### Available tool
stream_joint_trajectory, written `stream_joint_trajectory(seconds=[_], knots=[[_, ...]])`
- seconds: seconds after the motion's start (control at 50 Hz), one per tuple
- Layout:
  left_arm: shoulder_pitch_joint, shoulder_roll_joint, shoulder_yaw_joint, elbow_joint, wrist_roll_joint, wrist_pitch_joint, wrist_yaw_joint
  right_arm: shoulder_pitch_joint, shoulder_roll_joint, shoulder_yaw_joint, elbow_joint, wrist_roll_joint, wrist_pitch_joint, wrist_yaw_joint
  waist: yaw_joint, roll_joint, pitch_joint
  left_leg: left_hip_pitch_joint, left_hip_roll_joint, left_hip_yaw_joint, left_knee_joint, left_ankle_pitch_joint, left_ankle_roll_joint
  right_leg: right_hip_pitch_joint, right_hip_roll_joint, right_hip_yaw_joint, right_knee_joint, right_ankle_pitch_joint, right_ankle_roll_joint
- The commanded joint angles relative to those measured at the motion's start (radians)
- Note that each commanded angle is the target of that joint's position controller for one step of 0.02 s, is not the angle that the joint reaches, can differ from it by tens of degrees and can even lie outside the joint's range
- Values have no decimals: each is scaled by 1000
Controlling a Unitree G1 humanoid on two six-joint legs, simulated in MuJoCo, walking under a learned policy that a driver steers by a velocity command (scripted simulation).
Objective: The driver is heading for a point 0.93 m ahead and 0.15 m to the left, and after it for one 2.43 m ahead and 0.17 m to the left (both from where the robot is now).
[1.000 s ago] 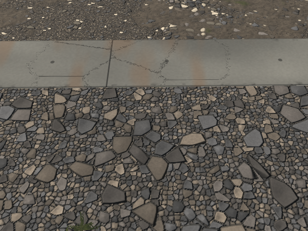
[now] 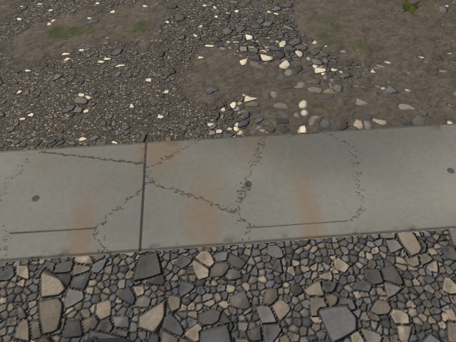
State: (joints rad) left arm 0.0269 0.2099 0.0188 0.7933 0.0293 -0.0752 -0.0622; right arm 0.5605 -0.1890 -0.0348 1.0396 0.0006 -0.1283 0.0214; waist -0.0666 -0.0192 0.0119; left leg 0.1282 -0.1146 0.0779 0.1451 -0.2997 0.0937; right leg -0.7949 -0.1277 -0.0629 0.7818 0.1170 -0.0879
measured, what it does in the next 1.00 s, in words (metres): walks ahead, turning left: right foot, then left foot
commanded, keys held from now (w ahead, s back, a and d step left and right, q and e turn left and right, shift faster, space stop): w+shift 0.26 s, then w+q+shift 0.48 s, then w+e+shift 0.26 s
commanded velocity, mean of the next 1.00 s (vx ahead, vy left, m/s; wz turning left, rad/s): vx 1.00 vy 0.00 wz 0.30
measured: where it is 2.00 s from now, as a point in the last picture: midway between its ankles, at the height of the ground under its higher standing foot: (158, 82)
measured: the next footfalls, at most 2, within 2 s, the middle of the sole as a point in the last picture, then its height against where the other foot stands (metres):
right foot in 0.14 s outside the picture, level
left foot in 0.60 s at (199, 251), level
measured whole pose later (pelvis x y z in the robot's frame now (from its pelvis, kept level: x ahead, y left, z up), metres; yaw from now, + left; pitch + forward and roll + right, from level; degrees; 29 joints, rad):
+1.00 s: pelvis +0.97 +0.10 -0.02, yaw +18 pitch +1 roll +0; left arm 0.03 0.25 -0.01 0.71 0.02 -0.08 -0.05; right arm 0.46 -0.29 -0.04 0.91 -0.01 -0.12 0.00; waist -0.09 -0.02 0.04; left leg 0.25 -0.16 -0.04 0.17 -0.34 0.14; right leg -0.69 -0.03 -0.08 0.64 0.15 -0.12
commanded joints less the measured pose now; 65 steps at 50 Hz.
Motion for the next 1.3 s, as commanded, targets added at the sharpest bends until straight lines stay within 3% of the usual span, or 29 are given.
stream_joint_trajectory(seconds=[0.02,0.08,0.12,0.14,0.16,0.18,0.2,0.24,0.28,0.38,0.52,0.6,0.62,0.64,0.66,0.68,0.76,0.86,0.94,1.0,1.04,1.06,1.08,1.1,1.12,1.14,1.2,1.24,1.3], knots=[[-135,36,-8,-79,-12,-10,-2,-6,-134,-10,-53,7,-26,-13,24,27,167,-193,246,-65,-172,670,56,210,75,-83,-180,94,-26],[-77,89,8,-75,-8,-12,18,5,-202,-16,-43,-18,-8,-32,77,116,48,49,291,-40,54,1254,28,311,184,-112,-233,-76,-62],[233,160,41,10,-12,-12,44,-33,-247,-30,-40,-45,23,-53,228,161,-122,52,316,-34,456,1354,28,605,219,-73,-251,-213,-96],[428,203,63,67,2,-8,62,-83,-242,-32,-54,-46,30,-53,320,144,-204,-106,286,-19,742,1156,34,845,153,-15,-263,-276,-123],[531,287,89,83,32,-5,77,-61,-114,-7,-95,-29,22,-35,285,-45,-306,-443,167,-19,1146,498,35,1119,-107,310,-232,-569,-179],[490,284,96,88,30,-5,55,29,-66,2,-118,30,0,-14,184,-257,-411,-767,17,-150,1410,-148,21,1283,-278,879,-443,-729,-293],[392,213,89,89,13,-9,42,-115,-140,-9,-148,20,-3,-26,177,-99,-245,-878,110,-182,1385,-36,53,1167,-210,773,-509,-722,-242],[310,101,64,107,14,-28,36,-237,-118,-4,-178,0,-2,-18,116,75,-50,-834,181,-172,1255,57,53,854,-146,517,-564,-515,-189],[308,60,44,136,9,-43,47,-203,-61,9,-183,-32,32,7,37,39,7,-757,217,-182,1180,56,28,666,-91,371,-618,-484,-139],[346,94,41,156,-13,-86,35,-417,-68,20,-274,-26,64,32,43,4,144,-832,222,-104,914,287,3,539,7,28,-731,-105,-39],[465,171,30,171,-18,-84,81,-555,-110,24,-307,-22,48,48,67,-58,85,-666,67,132,506,475,80,875,-26,-173,-626,786,68],[313,282,67,109,16,-16,120,35,-250,-47,-150,-22,63,19,-244,-112,-200,-86,15,20,440,223,167,765,-66,-155,271,883,62],[247,220,63,82,19,-32,98,15,-292,-81,-150,5,85,-1,-206,105,-169,69,106,-160,444,174,175,475,120,-126,648,-82,61],[357,116,31,-37,-28,-52,75,-87,-409,-100,-180,-37,96,2,-15,335,-288,366,353,-726,341,200,438,7,215,40,972,-622,124],[268,139,15,-58,-16,-73,77,-95,-357,-102,-206,-29,100,-9,-69,94,-307,355,385,-876,170,26,440,-99,160,157,933,-543,89],[195,152,16,-65,-7,-82,74,-119,-270,-85,-183,-21,98,-16,-28,-67,-111,130,338,-757,101,-12,341,-72,99,158,783,-481,69],[212,107,-5,-86,53,-9,57,-200,-183,-48,-200,-6,50,-29,123,-100,32,-343,196,-509,58,118,257,131,-2,128,496,-484,120],[-6,78,-30,-159,4,6,30,-92,-192,-42,-180,13,1,-3,15,1,91,-416,92,-237,-35,539,97,244,13,-24,23,-11,63],[-128,99,-25,-185,-12,-3,14,-12,-228,-42,-149,2,-7,-7,-49,47,101,-190,152,-150,-85,790,14,293,91,-75,-222,116,-13],[250,212,35,-55,-19,-8,21,-151,-296,-50,-188,-28,-1,-44,165,152,-95,-155,235,-38,339,1481,-72,626,221,-60,-2,-46,-89],[821,335,103,112,-26,15,50,-486,-346,-70,-260,-27,14,-66,548,31,-159,-474,152,6,1197,1263,-109,1037,169,5,-96,-110,-194],[750,316,96,136,-36,23,45,-415,-165,-26,-288,-37,-7,-66,361,-317,-132,-864,-47,-31,1598,-188,-124,1218,22,255,-100,44,-225],[567,292,75,64,-3,11,30,-220,-114,11,-333,-8,-12,-61,150,-246,-250,-1058,25,-190,1644,-253,-122,1285,-178,722,-248,10,-379],[475,243,80,7,-17,12,41,-288,-184,12,-350,-28,-19,-49,176,-55,-215,-1050,91,-265,1509,-126,-113,1145,-205,862,-417,-301,-411],[402,188,68,6,-28,19,46,-347,-219,2,-349,-45,-18,-37,112,136,-35,-960,146,-242,1300,-29,-89,850,-147,774,-511,-428,-339],[349,218,74,-1,-20,12,51,-350,-223,-3,-366,-59,-2,-29,55,94,44,-876,174,-253,1160,-51,-98,658,-121,750,-522,-432,-330],[340,241,75,2,-19,-10,50,-421,-202,11,-386,-66,71,-10,23,73,133,-646,203,-161,821,-35,-146,312,19,533,-589,-374,-275],[356,262,90,4,-12,-21,41,-423,-137,32,-381,-54,70,18,41,-6,67,-466,197,-94,808,280,-129,236,62,411,-572,-170,-249],[472,244,92,41,-43,-34,55,-614,-193,14,-446,-64,41,24,137,51,59,-676,208,-161,546,645,-81,472,111,442,-417,-325,-171]])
